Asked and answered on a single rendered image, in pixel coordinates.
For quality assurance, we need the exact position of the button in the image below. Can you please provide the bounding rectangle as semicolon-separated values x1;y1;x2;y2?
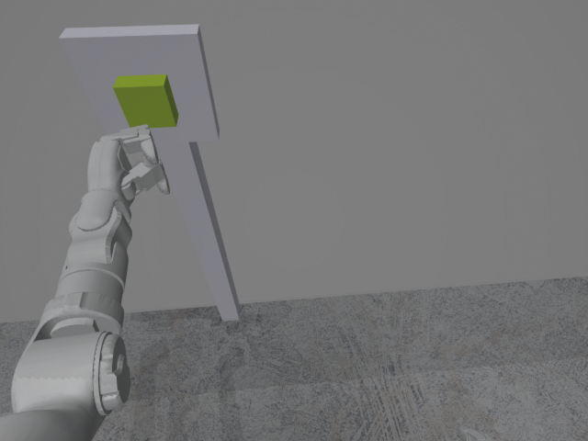
113;74;178;128

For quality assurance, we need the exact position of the panel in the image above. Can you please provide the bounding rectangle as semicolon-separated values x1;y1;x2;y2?
59;24;240;322

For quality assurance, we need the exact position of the robot left upper arm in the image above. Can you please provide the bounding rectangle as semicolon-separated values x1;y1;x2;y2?
0;331;130;441

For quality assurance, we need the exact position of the robot left forearm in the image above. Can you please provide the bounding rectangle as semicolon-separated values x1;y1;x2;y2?
11;190;132;413

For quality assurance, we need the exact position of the robot left hand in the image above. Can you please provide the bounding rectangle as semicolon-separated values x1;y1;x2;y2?
87;124;170;207

